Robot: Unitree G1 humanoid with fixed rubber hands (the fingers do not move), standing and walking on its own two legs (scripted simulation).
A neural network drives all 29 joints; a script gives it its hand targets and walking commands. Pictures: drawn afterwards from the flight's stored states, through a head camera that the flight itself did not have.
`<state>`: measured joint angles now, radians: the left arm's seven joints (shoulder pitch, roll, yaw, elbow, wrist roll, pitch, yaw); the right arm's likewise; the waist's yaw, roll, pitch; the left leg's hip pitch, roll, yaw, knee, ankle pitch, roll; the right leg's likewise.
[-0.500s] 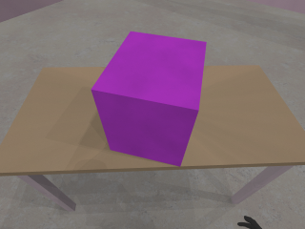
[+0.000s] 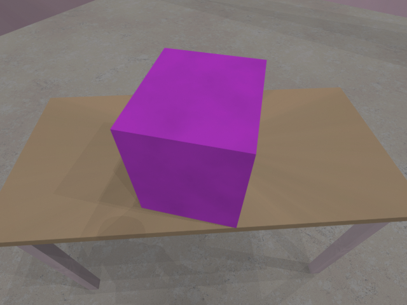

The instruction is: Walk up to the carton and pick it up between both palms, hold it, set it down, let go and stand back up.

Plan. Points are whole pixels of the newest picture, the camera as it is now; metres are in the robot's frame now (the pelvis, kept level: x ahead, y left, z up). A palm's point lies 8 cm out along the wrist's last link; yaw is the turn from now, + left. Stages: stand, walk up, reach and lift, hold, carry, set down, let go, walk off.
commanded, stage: walk up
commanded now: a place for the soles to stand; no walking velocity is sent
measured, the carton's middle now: (200, 138) +0.47 +0.01 +0.04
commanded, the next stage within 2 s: reach and lift in 0.76 s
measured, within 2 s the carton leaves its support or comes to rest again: neither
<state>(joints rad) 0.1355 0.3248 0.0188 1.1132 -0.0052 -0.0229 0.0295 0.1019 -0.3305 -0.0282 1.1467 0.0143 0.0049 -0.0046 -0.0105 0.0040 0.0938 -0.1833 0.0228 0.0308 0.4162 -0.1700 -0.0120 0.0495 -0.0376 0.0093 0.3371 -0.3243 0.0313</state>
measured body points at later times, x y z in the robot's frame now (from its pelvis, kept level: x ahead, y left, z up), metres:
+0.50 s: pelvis -0.01 +0.00 +0.00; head -0.01 +0.00 +0.45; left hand +0.04 +0.30 -0.13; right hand +0.06 -0.29 -0.14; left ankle +0.04 +0.13 -0.74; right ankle -0.08 -0.14 -0.74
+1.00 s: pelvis -0.04 -0.01 -0.03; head +0.01 +0.02 +0.42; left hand +0.18 +0.27 -0.12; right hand +0.15 -0.27 -0.13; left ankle +0.04 +0.13 -0.74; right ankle -0.09 -0.14 -0.74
